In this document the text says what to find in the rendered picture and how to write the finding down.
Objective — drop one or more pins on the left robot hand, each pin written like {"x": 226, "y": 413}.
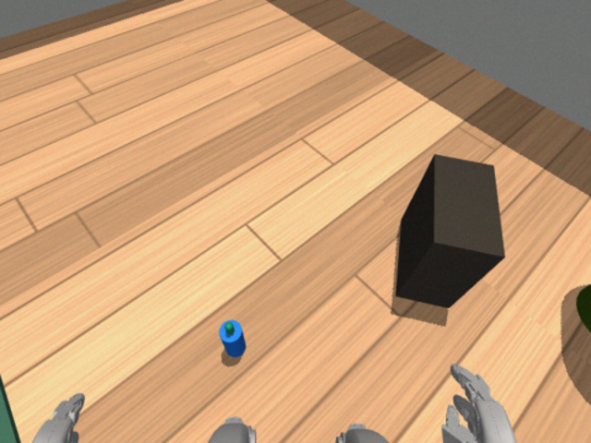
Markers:
{"x": 60, "y": 429}

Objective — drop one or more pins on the right robot hand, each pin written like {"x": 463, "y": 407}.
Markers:
{"x": 487, "y": 420}

